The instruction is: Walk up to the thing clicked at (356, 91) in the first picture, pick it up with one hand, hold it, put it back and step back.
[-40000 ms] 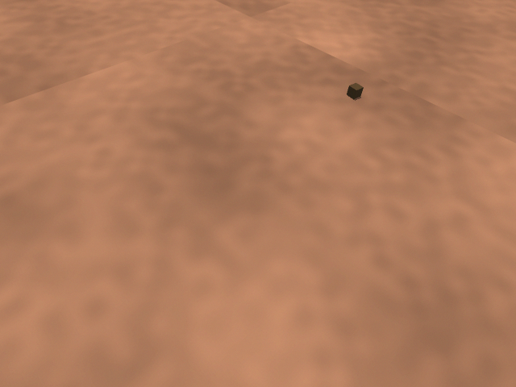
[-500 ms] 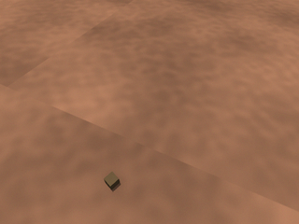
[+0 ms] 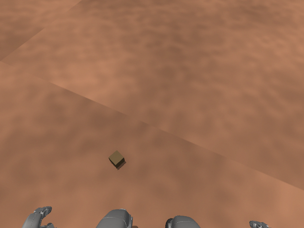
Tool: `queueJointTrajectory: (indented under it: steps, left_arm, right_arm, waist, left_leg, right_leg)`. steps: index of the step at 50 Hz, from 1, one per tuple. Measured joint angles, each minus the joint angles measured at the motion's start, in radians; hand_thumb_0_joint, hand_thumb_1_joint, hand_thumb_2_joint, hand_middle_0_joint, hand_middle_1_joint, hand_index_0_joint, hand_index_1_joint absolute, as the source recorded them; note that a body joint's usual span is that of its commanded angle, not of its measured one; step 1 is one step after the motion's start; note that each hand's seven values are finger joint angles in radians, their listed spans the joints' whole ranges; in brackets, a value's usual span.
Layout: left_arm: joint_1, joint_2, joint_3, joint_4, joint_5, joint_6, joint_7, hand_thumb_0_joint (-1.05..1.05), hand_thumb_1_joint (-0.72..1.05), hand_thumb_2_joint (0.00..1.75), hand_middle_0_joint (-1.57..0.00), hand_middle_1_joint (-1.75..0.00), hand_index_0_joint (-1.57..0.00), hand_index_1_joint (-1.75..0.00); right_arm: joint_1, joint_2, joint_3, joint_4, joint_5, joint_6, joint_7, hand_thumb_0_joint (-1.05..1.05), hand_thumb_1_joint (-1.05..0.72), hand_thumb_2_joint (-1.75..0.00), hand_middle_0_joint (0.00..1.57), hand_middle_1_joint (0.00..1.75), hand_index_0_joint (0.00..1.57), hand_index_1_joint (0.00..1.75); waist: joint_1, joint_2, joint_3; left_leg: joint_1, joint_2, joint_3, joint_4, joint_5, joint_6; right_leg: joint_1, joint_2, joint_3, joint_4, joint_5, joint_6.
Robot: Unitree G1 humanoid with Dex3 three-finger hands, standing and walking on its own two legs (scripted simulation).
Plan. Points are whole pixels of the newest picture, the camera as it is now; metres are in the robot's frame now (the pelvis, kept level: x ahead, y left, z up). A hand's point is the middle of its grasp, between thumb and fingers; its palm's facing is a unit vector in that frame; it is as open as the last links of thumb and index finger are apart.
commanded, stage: step back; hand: left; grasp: from above
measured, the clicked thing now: (116, 159) +0.51 +0.20 -0.73
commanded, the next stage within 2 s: none
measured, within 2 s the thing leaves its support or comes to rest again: neither
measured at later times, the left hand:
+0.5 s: hand out of the picture +0.04 +0.31 -0.16, palm faces -0.10 -0.92 -0.39, open 7.4 cm
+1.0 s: hand out of the picture -0.08 +0.31 -0.15, palm faces -0.01 -0.93 -0.36, open 7.4 cm
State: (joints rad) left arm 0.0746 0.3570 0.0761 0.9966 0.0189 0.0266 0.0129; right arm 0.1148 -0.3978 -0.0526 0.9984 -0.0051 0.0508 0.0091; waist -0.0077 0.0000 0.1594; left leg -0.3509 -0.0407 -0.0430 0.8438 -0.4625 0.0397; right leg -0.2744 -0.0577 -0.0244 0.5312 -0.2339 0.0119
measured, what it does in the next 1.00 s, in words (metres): walks backwards: right foot, then left foot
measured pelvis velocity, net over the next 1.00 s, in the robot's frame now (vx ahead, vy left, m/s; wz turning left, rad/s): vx -0.22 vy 0.05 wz -0.01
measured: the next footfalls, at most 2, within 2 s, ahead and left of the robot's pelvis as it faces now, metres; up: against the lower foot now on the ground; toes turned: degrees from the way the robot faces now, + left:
right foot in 0.56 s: -0.09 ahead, -0.08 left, +0.00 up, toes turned -3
left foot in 0.90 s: -0.17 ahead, +0.16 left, +0.00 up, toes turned -3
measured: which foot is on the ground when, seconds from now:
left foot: down 0.00-0.58, up 0.60-0.88, down 0.90-1.00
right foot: down 0.00-0.08, up 0.10-0.54, down 0.56-0.92, up 0.94-1.00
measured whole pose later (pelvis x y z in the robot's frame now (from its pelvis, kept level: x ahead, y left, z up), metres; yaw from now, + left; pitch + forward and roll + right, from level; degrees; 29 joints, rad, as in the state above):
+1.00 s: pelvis -0.22 +0.05 -0.01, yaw +0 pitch -2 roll +0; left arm 0.10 0.38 0.08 0.78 0.02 0.07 0.01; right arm 0.18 -0.37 -0.04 0.88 -0.04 0.02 0.00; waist -0.01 -0.04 0.18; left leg -0.27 -0.03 -0.03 0.65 -0.33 0.03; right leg -0.47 0.06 0.09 0.93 -0.49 -0.02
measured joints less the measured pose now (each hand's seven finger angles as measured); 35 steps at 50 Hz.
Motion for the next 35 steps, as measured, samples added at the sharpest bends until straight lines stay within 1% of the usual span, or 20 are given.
queueJointTrajectory:
  steps: [2,3,4,5,6,7,8,10,11,13,16,19,25,27,28,29,30,32,34,35]
  left_arm:
    - [-0.016,0.014,-0.003,-0.028,0.002,0.006,0.004,0.01,0.91,0.89,-0.20,-0.30,-0.20,-0.30]
    - [-0.025,0.021,-0.005,-0.044,0.000,0.010,0.004,0.01,0.91,0.89,-0.20,-0.30,-0.20,-0.30]
    - [-0.037,0.029,-0.006,-0.059,-0.005,0.016,0.005,0.01,0.91,0.89,-0.20,-0.30,-0.20,-0.30]
    - [-0.055,0.038,-0.003,-0.071,-0.011,0.021,0.008,0.01,0.91,0.89,-0.20,-0.30,-0.20,-0.30]
    - [-0.065,0.043,-0.001,-0.082,-0.014,0.025,0.014,0.01,0.91,0.89,-0.20,-0.30,-0.20,-0.30]
    - [-0.072,0.045,0.000,-0.087,-0.014,0.028,0.019,0.01,0.91,0.89,-0.20,-0.30,-0.20,-0.30]
    - [-0.074,0.048,0.000,-0.090,-0.015,0.032,0.023,0.01,0.91,0.89,-0.20,-0.30,-0.20,-0.30]
    - [-0.069,0.052,-0.002,-0.096,-0.022,0.035,0.025,0.01,0.91,0.89,-0.20,-0.30,-0.20,-0.30]
    - [-0.061,0.050,-0.003,-0.099,-0.023,0.034,0.024,0.01,0.91,0.89,-0.20,-0.30,-0.20,-0.30]
    - [-0.037,0.045,-0.005,-0.103,-0.021,0.032,0.021,0.01,0.91,0.89,-0.20,-0.30,-0.20,-0.30]
    - [0.001,0.038,-0.005,-0.103,-0.017,0.036,0.015,0.01,0.91,0.89,-0.20,-0.30,-0.20,-0.30]
    - [0.026,0.032,-0.002,-0.103,-0.014,0.041,0.011,0.01,0.91,0.89,-0.20,-0.30,-0.20,-0.30]
    - [0.064,0.024,0.006,-0.111,-0.006,0.036,-0.002,0.01,0.91,0.89,-0.20,-0.30,-0.20,-0.30]
    - [0.078,0.022,0.009,-0.113,-0.003,0.029,-0.008,0.01,0.91,0.89,-0.20,-0.30,-0.20,-0.30]
    - [0.084,0.017,0.011,-0.112,0.000,0.022,-0.010,0.01,0.91,0.89,-0.20,-0.30,-0.20,-0.30]
    - [0.090,0.008,0.011,-0.111,0.004,0.018,-0.012,0.01,0.91,0.89,-0.20,-0.30,-0.20,-0.30]
    - [0.100,0.004,0.009,-0.114,0.005,0.015,-0.017,0.01,0.91,0.89,-0.20,-0.30,-0.20,-0.30]
    - [0.116,0.006,0.006,-0.127,0.008,0.015,-0.022,0.01,0.91,0.89,-0.20,-0.30,-0.20,-0.30]
    - [0.120,-0.001,0.004,-0.137,0.007,0.016,-0.016,0.01,0.91,0.89,-0.20,-0.30,-0.20,-0.30]
    - [0.118,-0.004,0.003,-0.142,0.008,0.017,-0.013,0.01,0.91,0.89,-0.20,-0.30,-0.20,-0.30]
  right_arm:
    - [0.014,-0.006,-0.004,-0.017,-0.003,-0.002,0.000,0.00,-0.91,-0.90,0.20,0.30,0.20,0.30]
    - [0.024,-0.010,-0.006,-0.024,-0.007,-0.006,0.000,0.00,-0.91,-0.90,0.20,0.30,0.20,0.30]
    - [0.031,-0.009,-0.012,-0.027,-0.015,-0.012,-0.002,0.00,-0.91,-0.90,0.20,0.30,0.20,0.30]
    - [0.031,0.001,-0.016,-0.026,-0.026,-0.015,-0.005,0.00,-0.91,-0.90,0.20,0.30,0.20,0.30]
    - [0.031,0.010,-0.013,-0.027,-0.028,-0.016,-0.003,0.00,-0.91,-0.90,0.20,0.30,0.20,0.30]
    - [0.032,0.018,-0.009,-0.030,-0.029,-0.017,-0.001,0.00,-0.91,-0.90,0.20,0.30,0.20,0.30]
    - [0.034,0.028,-0.005,-0.032,-0.028,-0.017,-0.002,0.00,-0.91,-0.90,0.20,0.30,0.20,0.30]
    - [0.037,0.045,0.001,-0.039,-0.029,-0.016,-0.010,0.01,-0.91,-0.90,0.20,0.30,0.20,0.30]
    - [0.037,0.049,0.002,-0.045,-0.028,-0.016,-0.015,0.01,-0.91,-0.90,0.20,0.30,0.20,0.30]
    - [0.031,0.054,0.002,-0.061,-0.026,-0.016,-0.024,0.01,-0.91,-0.90,0.20,0.30,0.20,0.30]
    - [0.018,0.062,0.002,-0.092,-0.022,-0.024,-0.034,0.01,-0.91,-0.90,0.20,0.30,0.20,0.30]
    - [0.005,0.064,0.004,-0.119,-0.020,-0.029,-0.035,0.01,-0.91,-0.90,0.20,0.30,0.20,0.30]
    - [-0.015,0.055,0.010,-0.140,-0.020,-0.024,-0.027,0.00,-0.90,-0.90,0.21,0.30,0.20,0.30]
    - [-0.019,0.047,0.011,-0.137,-0.018,-0.020,-0.023,0.01,-0.90,-0.90,0.21,0.30,0.20,0.30]
    - [-0.022,0.039,0.010,-0.133,-0.016,-0.017,-0.021,0.01,-0.90,-0.90,0.21,0.30,0.21,0.30]
    - [-0.026,0.031,0.008,-0.127,-0.013,-0.013,-0.021,0.01,-0.90,-0.90,0.21,0.30,0.20,0.30]
    - [-0.025,0.028,0.006,-0.120,-0.009,-0.009,-0.021,0.01,-0.91,-0.90,0.21,0.30,0.20,0.30]
    - [-0.016,0.027,0.002,-0.110,-0.006,-0.001,-0.022,0.01,-0.91,-0.90,0.20,0.30,0.20,0.30]
    - [0.000,0.017,0.002,-0.108,0.000,0.000,-0.021,0.01,-0.91,-0.90,0.20,0.30,0.20,0.30]
    - [0.010,0.011,0.002,-0.110,0.002,-0.003,-0.022,0.01,-0.91,-0.90,0.20,0.30,0.20,0.30]
  waist:
    - [-0.005,-0.010,0.004]
    - [-0.010,-0.012,0.004]
    - [-0.014,-0.019,0.009]
    - [-0.006,-0.040,0.026]
    - [-0.003,-0.049,0.039]
    - [-0.009,-0.050,0.046]
    - [-0.014,-0.052,0.049]
    - [-0.015,-0.062,0.046]
    - [-0.013,-0.062,0.043]
    - [-0.011,-0.057,0.041]
    - [-0.012,-0.051,0.042]
    - [-0.011,-0.043,0.046]
    - [0.000,-0.020,0.036]
    - [0.007,-0.007,0.023]
    - [0.010,0.008,0.019]
    - [0.005,0.033,0.017]
    - [0.001,0.042,0.010]
    - [0.015,0.021,-0.004]
    - [0.028,0.011,-0.009]
    - [0.030,0.009,-0.012]
  left_leg:
    - [0.026,0.008,0.012,-0.062,0.035,0.000]
    - [0.054,0.016,0.017,-0.141,0.103,-0.001]
    - [0.071,0.014,0.019,-0.189,0.109,-0.008]
    - [0.069,0.002,0.031,-0.183,0.101,-0.005]
    - [0.063,-0.001,0.037,-0.174,0.100,0.001]
    - [0.058,0.002,0.034,-0.176,0.108,0.006]
    - [0.059,0.003,0.032,-0.191,0.122,0.010]
    - [0.066,0.003,0.040,-0.237,0.155,0.014]
    - [0.069,0.004,0.046,-0.255,0.168,0.017]
    - [0.076,0.007,0.061,-0.277,0.184,0.024]
    - [0.077,0.007,0.085,-0.285,0.197,0.032]
    - [0.063,0.008,0.105,-0.271,0.203,0.037]
    - [0.014,0.023,0.140,-0.222,0.213,0.032]
    - [-0.008,0.034,0.147,-0.202,0.217,0.023]
    - [-0.020,0.047,0.144,-0.188,0.217,0.017]
    - [-0.028,0.062,0.129,-0.179,0.222,0.009]
    - [-0.041,0.055,0.104,-0.160,0.181,-0.005]
    - [-0.082,-0.006,0.038,-0.011,0.026,-0.028]
    - [-0.108,-0.060,-0.024,0.150,-0.012,-0.037]
    - [-0.112,-0.076,-0.044,0.204,-0.016,-0.039]
  right_leg:
    - [-0.037,-0.012,0.003,0.044,-0.013,0.017]
    - [-0.057,-0.017,0.001,0.075,-0.025,0.027]
    - [-0.081,-0.025,0.003,0.114,-0.039,0.026]
    - [-0.105,-0.019,0.042,0.167,-0.106,0.009]
    - [-0.127,0.017,0.095,0.233,-0.200,-0.007]
    - [-0.147,0.061,0.140,0.310,-0.272,-0.017]
    - [-0.164,0.100,0.171,0.387,-0.304,-0.026]
    - [-0.191,0.146,0.198,0.502,-0.287,-0.036]
    - [-0.196,0.157,0.197,0.538,-0.273,-0.035]
    - [-0.186,0.162,0.183,0.571,-0.258,-0.022]
    - [-0.142,0.150,0.167,0.530,-0.251,-0.005]
    - [-0.095,0.132,0.155,0.444,-0.254,-0.001]
    - [-0.018,0.094,0.108,0.283,-0.243,-0.022]
    - [0.022,0.083,0.084,0.181,-0.190,-0.038]
    - [0.035,0.088,0.075,0.138,-0.152,-0.037]
    - [0.039,0.103,0.061,0.124,-0.136,-0.036]
    - [0.036,0.107,0.051,0.121,-0.129,-0.038]
    - [0.021,0.089,0.059,0.119,-0.116,-0.048]
    - [0.017,0.074,0.064,0.088,-0.085,-0.049]
    - [0.013,0.069,0.063,0.072,-0.068,-0.047]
